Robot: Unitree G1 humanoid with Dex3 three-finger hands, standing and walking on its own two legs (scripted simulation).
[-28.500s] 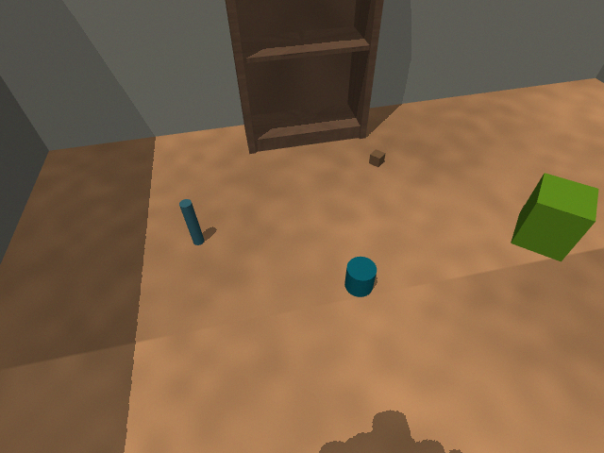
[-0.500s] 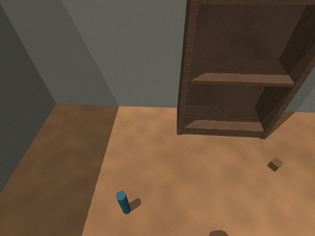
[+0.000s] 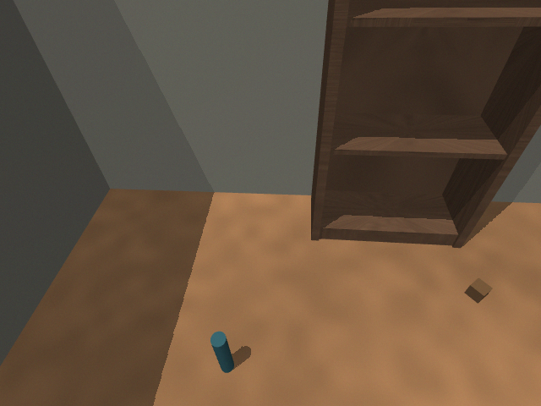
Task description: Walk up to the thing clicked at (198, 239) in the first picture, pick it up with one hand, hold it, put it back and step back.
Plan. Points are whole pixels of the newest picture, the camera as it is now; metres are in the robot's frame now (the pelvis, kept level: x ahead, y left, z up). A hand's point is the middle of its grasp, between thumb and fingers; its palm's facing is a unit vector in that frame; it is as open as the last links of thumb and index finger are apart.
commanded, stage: stand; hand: left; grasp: from the side
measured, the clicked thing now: (223, 353) +0.45 +0.21 -0.66
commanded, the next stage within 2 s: step back in 1.40 s
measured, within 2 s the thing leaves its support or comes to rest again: neither
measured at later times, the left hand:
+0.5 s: hand out of the picture +0.06 +0.24 -0.16, palm faces -0.03 -0.94 -0.33, open 7.4 cm
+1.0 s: hand out of the picture +0.12 +0.24 -0.15, palm faces -0.02 -0.94 -0.34, open 7.4 cm
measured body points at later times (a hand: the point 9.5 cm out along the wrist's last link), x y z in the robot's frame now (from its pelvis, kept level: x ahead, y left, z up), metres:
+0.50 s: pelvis +0.02 +0.00 +0.00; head +0.02 -0.01 +0.45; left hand +0.07 +0.29 -0.13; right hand +0.07 -0.30 -0.14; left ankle +0.05 +0.12 -0.74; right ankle +0.03 -0.14 -0.74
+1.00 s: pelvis +0.04 +0.00 +0.01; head +0.04 -0.01 +0.46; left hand +0.12 +0.29 -0.13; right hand +0.11 -0.30 -0.13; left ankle +0.05 +0.12 -0.74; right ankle +0.03 -0.14 -0.74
